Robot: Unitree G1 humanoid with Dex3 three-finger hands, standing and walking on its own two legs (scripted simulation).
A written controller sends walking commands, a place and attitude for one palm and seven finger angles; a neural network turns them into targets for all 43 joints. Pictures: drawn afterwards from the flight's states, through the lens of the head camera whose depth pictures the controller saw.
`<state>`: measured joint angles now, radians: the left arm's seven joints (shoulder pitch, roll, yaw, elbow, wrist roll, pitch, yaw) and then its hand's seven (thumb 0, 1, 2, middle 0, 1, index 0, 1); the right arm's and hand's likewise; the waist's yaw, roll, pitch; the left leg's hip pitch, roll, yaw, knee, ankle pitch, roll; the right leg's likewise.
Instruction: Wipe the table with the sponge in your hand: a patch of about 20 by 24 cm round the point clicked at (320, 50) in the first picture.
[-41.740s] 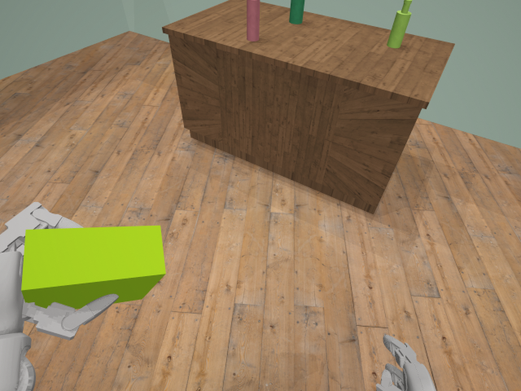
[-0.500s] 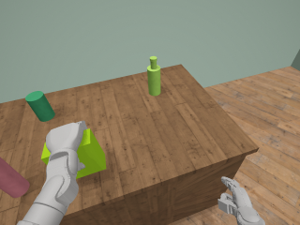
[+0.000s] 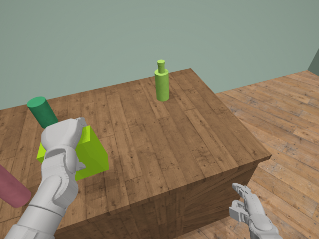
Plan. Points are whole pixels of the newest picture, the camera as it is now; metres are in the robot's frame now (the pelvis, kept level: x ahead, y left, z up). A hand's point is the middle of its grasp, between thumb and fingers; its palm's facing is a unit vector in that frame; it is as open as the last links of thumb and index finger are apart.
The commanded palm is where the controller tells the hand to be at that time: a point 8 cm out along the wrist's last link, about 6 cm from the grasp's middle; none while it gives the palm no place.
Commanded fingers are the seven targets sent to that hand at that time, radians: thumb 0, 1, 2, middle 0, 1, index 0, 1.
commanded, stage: lift the sponge slowly off the table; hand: left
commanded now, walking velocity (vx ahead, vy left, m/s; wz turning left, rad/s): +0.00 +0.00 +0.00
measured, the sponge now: (80, 160) +0.28 +0.27 +0.04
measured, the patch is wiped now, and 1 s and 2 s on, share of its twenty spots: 1.00 1.00 1.00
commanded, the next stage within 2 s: bring the sponge back beside the body in 0.08 s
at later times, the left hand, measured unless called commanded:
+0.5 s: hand (67, 153) +0.27 +0.28 +0.10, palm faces +0.07 -0.14 -0.99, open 10.1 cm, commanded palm +0.23 +0.27 +0.17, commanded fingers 0.00 0.10 1.30 -1.20 -1.60 -1.20 -1.60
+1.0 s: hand (50, 171) +0.21 +0.29 +0.10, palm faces +0.10 -0.17 -0.98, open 10.1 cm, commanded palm +0.17 +0.28 +0.17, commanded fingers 0.00 0.10 1.30 -1.20 -1.60 -1.20 -1.60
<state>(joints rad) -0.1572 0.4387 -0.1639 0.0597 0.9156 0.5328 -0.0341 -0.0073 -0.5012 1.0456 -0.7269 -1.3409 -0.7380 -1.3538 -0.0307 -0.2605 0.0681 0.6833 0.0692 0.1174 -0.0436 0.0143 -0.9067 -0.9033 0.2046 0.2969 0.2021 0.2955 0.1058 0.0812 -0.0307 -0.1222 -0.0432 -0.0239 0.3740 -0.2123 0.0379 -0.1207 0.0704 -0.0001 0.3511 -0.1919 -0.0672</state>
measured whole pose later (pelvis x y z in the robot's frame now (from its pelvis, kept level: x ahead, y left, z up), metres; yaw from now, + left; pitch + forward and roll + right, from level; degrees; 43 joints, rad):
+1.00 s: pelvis -0.01 +0.01 +0.00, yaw +0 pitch -5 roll +0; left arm 0.11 0.47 -0.09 -0.23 0.88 0.51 -0.05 -0.01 -0.50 1.05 -0.73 -1.34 -0.74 -1.35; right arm -0.05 -0.25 0.07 0.66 0.05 0.11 -0.03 0.01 -0.91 -0.90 0.20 0.30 0.20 0.30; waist 0.14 0.10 -0.02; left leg -0.10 -0.05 -0.02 0.39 -0.20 0.05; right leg -0.09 0.06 0.01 0.35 -0.18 -0.05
